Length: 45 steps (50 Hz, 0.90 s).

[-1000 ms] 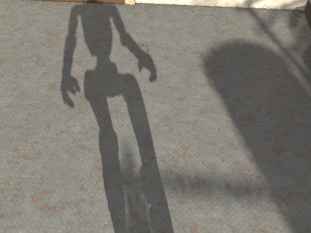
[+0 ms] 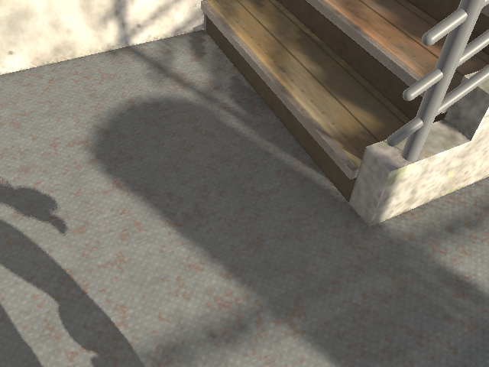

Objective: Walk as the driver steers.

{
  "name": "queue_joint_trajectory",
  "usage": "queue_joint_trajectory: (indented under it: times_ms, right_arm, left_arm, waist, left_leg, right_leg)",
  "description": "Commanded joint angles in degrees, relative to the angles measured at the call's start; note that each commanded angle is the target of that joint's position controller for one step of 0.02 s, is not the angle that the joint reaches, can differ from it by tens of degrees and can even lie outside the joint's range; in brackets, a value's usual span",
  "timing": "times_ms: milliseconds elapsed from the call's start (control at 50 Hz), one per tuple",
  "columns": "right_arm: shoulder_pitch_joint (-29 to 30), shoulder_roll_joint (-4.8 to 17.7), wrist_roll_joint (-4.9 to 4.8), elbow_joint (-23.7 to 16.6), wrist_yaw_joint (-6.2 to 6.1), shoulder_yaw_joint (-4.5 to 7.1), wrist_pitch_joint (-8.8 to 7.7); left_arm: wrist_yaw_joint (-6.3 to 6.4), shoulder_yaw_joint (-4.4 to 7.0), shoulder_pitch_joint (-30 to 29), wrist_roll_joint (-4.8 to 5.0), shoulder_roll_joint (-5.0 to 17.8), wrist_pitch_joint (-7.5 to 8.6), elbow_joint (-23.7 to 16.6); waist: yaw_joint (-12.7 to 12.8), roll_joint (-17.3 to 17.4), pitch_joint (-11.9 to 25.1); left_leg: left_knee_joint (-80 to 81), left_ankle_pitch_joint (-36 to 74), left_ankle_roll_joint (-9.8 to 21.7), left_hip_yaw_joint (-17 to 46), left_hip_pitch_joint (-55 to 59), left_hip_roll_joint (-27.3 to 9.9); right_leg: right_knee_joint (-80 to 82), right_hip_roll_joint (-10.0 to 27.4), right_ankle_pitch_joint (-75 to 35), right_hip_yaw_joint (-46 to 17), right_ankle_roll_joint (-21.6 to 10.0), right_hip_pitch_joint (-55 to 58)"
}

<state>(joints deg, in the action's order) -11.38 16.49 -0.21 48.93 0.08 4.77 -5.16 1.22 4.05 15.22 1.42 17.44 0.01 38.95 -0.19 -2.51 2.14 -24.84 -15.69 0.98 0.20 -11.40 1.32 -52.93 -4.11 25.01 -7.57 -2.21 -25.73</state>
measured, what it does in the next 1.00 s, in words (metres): walks ahead: right foot, then left foot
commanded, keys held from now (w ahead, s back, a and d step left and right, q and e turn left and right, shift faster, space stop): w+e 0.02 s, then w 0.42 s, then w+q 0.34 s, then no key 0.22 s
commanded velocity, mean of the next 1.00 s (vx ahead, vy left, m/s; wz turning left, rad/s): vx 0.43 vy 0.00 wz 0.01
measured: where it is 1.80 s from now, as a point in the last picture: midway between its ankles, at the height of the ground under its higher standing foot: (280, 332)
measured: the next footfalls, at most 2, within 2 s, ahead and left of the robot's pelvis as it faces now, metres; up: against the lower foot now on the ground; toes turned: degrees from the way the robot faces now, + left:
right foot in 0.34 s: +0.30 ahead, -0.19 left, +0.00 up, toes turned -8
left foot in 0.88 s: +0.64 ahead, +0.03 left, +0.00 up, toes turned +5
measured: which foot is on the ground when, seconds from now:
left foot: down 0.00-0.36, up 0.38-0.86, down 0.88-1.00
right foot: up 0.00-0.32, down 0.34-0.90, up 0.92-1.00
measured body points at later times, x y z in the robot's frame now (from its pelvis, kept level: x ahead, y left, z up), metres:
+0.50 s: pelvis +0.23 -0.09 +0.00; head +0.27 -0.10 +0.45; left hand +0.40 +0.16 -0.10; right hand +0.26 -0.38 -0.13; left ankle +0.19 +0.08 -0.65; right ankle +0.26 -0.18 -0.74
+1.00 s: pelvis +0.51 -0.06 -0.01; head +0.56 -0.05 +0.43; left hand +0.56 +0.23 -0.14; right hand +0.71 -0.30 -0.11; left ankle +0.60 +0.02 -0.74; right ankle +0.38 -0.21 -0.63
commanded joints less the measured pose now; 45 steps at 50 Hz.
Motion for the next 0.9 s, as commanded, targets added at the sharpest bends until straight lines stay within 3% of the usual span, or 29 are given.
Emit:
queue_joint_trajectory:
  times_ms: [20,60,100,200,240,280,300,320,340,360,380,400,420,440,460,480,540,580,620,700,740,780,800,820,840,860,880,900]
  right_arm:
    - [-0.25,6.54,-0.11,-2.96,-0.82,1.07,-0.42]
    - [-3.09,6.08,0.68,-1.93,-0.79,0.63,-0.76]
    - [-4.92,6.53,0.62,-1.01,-0.51,0.55,-0.83]
    - [-7.92,9.07,-0.97,0.16,-0.22,0.51,-0.13]
    - [-9.78,10.26,-1.58,0.99,-0.02,0.67,0.28]
    - [-10.32,11.36,-1.96,1.49,0.09,0.88,0.86]
    - [-10.2,11.99,-2.02,1.67,0.02,0.97,1.13]
    - [-9.85,11.81,-1.99,1.79,-0.13,0.77,1.41]
    - [-10.14,10.42,-1.38,1.45,-0.36,0.12,1.16]
    - [-13.55,4.14,0.17,-1.5,0.11,-2.03,0.3]
    - [-14.1,3.76,-0.12,-0.39,0.47,-2.44,-1.12]
    - [-9.36,8.74,-2.2,-2.16,0.78,-0.74,-1.63]
    - [-5.22,8.33,-2.7,-3.5,0.79,-0.97,-1.86]
    - [-3.89,7.4,-1.77,-3.6,0.52,-1.02,-1.73]
    - [-5.05,7.09,-1.17,-2.95,0.43,-0.7,-0.99]
    - [-6.99,5.96,-1.27,-2.2,0.57,-0.88,-0.09]
    - [-6.9,3.93,-1.35,-1.99,0.26,-1.1,2.05]
    - [-3.25,4.05,-1.35,-3.26,0.01,-0.92,2.35]
    - [-0.85,4.4,-1.32,-4.16,0.22,-0.82,1.96]
    - [8.64,1.99,-0.41,-7.37,2.0,-2.13,1.23]
    - [10.54,1.63,-0.65,-8.75,2.81,-2.47,0.97]
    - [12.58,3.04,-1.17,-10.8,3.94,-2.23,0.57]
    - [12.94,3.2,-0.86,-11.55,4.37,-2.19,0.39]
    - [12.71,3.87,0.27,-11.96,4.8,-1.94,0.26]
    - [8.97,4.55,0.35,-11.77,4.81,-1.47,0.3]
    - [1.74,6.21,0.51,-10.11,4.62,-0.44,-0.03]
    - [-4.76,9.29,0.47,-8.76,3.72,0.88,-0.05]
    - [-12.08,15.65,1.37,-7.45,2.5,2.14,0.57]
  left_arm:
    - [-0.73,1.98,-4.04,-0.3,6.92,1.79,-5.58]
    - [-1.36,1.13,-5.46,-0.35,3.92,2.55,-6.12]
    - [-1.6,0.49,-6.81,-0.26,2.43,2.87,-7.13]
    - [-3.15,-1.18,-14.85,-0.43,-0.22,3.58,-10.56]
    - [-3.76,-1.07,-16.22,-0.03,0.49,3.63,-11.35]
    - [-3.99,-0.29,-15.1,-0.07,2.43,3.67,-11.55]
    - [-3.87,0.56,-11.57,-0.25,3.98,3.63,-10.79]
    - [-3.57,1.88,-3.42,-0.33,6.0,3.44,-8.33]
    - [-2.8,3.26,5.62,-0.42,8.65,2.93,-5.73]
    - [-1.92,4.48,13.09,-1.55,15.08,2.58,-4.53]
    - [-2.0,3.59,14.2,-1.1,13.07,2.7,-4.17]
    - [-2.42,2.19,9.92,-1.36,9.58,3.14,-4.19]
    - [-2.49,1.58,6.03,-1.14,7.69,3.38,-4.22]
    - [-2.71,1.07,2.58,-1.19,6.26,3.64,-4.0]
    - [-2.82,0.63,-0.03,-1.59,4.47,4.14,-4.15]
    - [-2.82,0.64,-1.66,-1.76,4.01,4.57,-4.03]
    - [-2.66,0.98,-2.45,-1.86,4.22,6.34,-1.96]
    - [-2.24,1.23,-1.06,-2.5,4.54,6.76,-0.37]
    - [-2.01,1.39,-0.43,-2.48,5.04,7.01,0.74]
    - [-1.02,1.71,1.47,-2.04,6.8,6.82,2.35]
    - [-0.33,1.83,3.65,-1.21,7.11,5.54,4.0]
    - [-0.31,1.82,5.43,-1.49,7.17,4.33,5.37]
    - [-0.24,1.73,4.95,-1.53,7.31,3.65,5.62]
    - [0.03,1.75,4.03,-2.07,8.55,3.02,5.18]
    - [0.54,1.74,4.07,-1.67,8.96,2.6,5.25]
    - [1.19,1.8,2.94,-1.47,9.99,1.96,5.17]
    - [1.53,1.32,3.85,-1.64,9.54,1.99,4.94]
    - [0.91,-0.72,7.16,-3.46,3.67,3.23,2.87]
  waist:
    - [-1.89,10.4,-7.2]
    - [-2.97,8.62,-6.38]
    - [-3.39,8.27,-6.34]
    - [-5.34,8.15,-8.11]
    - [-5.15,8.55,-8.79]
    - [-3.05,9.54,-7.68]
    - [-0.3,10.25,-4.88]
    - [4.59,9.49,0.19]
    - [8.88,8.36,5.93]
    - [8.65,-5.64,16.28]
    - [7.76,-11.09,24.69]
    - [7.28,-7.69,15.59]
    - [5.8,-5.61,7.72]
    - [3.67,-2.15,2.99]
    - [1.47,-2.91,1.1]
    - [-0.08,-3.72,0.41]
    - [-1.7,-2.3,-2.62]
    - [-0.75,-1.28,-4.94]
    - [-0.12,-1.06,-5.86]
    - [3.26,1.82,-8.23]
    - [4.53,2.56,-8.25]
    - [4.77,0.71,-8.29]
    - [4.12,0.46,-8.59]
    - [3.03,-0.02,-7.64]
    - [0.84,-1.87,-3.81]
    - [-2.6,-1.11,0.75]
    - [-5.99,0.21,5.62]
    - [-5.89,10.68,15.02]
  left_leg:
    - [15.52,-10.13,7.5,19.51,14.13,-18.28]
    - [16.33,0.95,7.58,12.32,11.62,-15.79]
    - [16.95,7.41,8.54,7.82,10.3,-14.67]
    - [17.84,14.05,8.55,1.24,7.15,-13.95]
    - [17.45,16.11,8.39,1.32,8.94,-15.85]
    - [14.03,27.02,7.64,0.78,12.0,-17.36]
    - [9.05,38.88,6.84,-0.54,12.97,-17.15]
    - [-0.64,48.21,5.49,-3.22,11.46,-15.4]
    - [-13.03,44.45,3.5,-4.82,2.93,-13.23]
    - [-37.11,17.46,-0.22,-6.08,-19.22,-6.13]
    - [-48.51,-16.22,-0.55,3.48,-24.89,-0.6]
    - [-52.64,-13.88,0.22,5.51,-30.65,-4.18]
    - [-51.03,-9.39,0.98,3.57,-31.87,-6.79]
    - [-47.09,-5.13,0.93,2.81,-30.26,-8.71]
    - [-44.24,-1.87,0.83,3.41,-26.8,-10.46]
    - [-43.49,0.31,0.46,3.54,-23.78,-10.97]
    - [-40.49,4.98,-1.01,4.23,-24.54,-10.77]
    - [-35.37,10.15,-1.69,6.4,-28.33,-9.88]
    - [-28.12,17.22,-1.42,7.09,-28.52,-8.46]
    - [-15.27,24.58,-0.48,2.4,-27.69,-6.69]
    - [-11.08,23.47,0.11,2.07,-30.73,-6.53]
    - [-9.54,19.37,1.45,0.56,-31.37,-5.94]
    - [-8.37,16.28,2.23,-0.54,-30.34,-5.01]
    - [-8.24,13.02,2.91,-2.95,-26.48,-2.41]
    - [-7.9,10.9,3.76,-4.48,-21.25,-0.01]
    - [-4.58,12.51,4.52,-5.67,-12.95,2.86]
    - [-2.52,24.65,6.15,-2.59,1.54,1.77]
    - [-10.51,52.49,13.09,14.83,25.32,-12.63]
  right_leg:
    - [-10.41,6.95,-6.12,-1.34,1.56,-26.69]
    - [-10.84,7.17,-11.96,0.07,2.19,-24.1]
    - [-6.87,7.15,-15.51,1.33,2.93,-22.7]
    - [11.49,7.75,-22.34,8.38,2.76,-13.35]
    - [15.78,7.31,-20.68,9.11,1.44,-10.5]
    - [19.22,5.53,-17.45,10.11,-0.74,-5.88]
    - [20.68,3.82,-16.79,11.17,-2.14,0.35]
    - [23.15,1.95,-18.8,12.52,-4.09,11.86]
    - [21.58,3.84,-19.69,10.06,-5.74,27.24]
    - [22.42,20.38,-11.99,-14.84,-13.34,50.49]
    - [33.63,27.43,-7.84,-36.27,-17.6,51.38]
    - [34.95,25.37,-6.39,-29.26,-14.66,44.83]
    - [35.56,22.76,-9.77,-20.29,-12.97,35.96]
    - [37.23,19.98,-13.77,-14.2,-11.83,27.84]
    - [39.32,18.05,-16.66,-9.5,-10.89,22.27]
    - [41.75,17.33,-16.97,-7.13,-10.9,18.6]
    - [46.19,17.33,-20.92,-0.75,-11.31,14.3]
    - [47.22,17.13,-22.69,3.04,-10.7,14.99]
    - [47.81,16.17,-23.14,7.11,-9.44,15.8]
    - [48.97,17.51,-26.34,11.87,-8.17,19.35]
    - [46.75,18.94,-28.38,13.2,-7.25,26.21]
    - [45.31,19.36,-29.69,14.2,-6.47,30.93]
    - [42.45,19.26,-37.46,14.9,-5.87,31.72]
    - [37.98,19.12,-52.28,15.16,-5.23,31.36]
    - [31.94,18.81,-63.71,14.98,-4.4,32.71]
    - [21.92,16.76,-67.73,16.16,-2.47,31.53]
    - [10.29,14.25,-61.07,17.19,0.12,24.0]
    - [-11.24,8.43,-23.58,17.65,3.62,4.96]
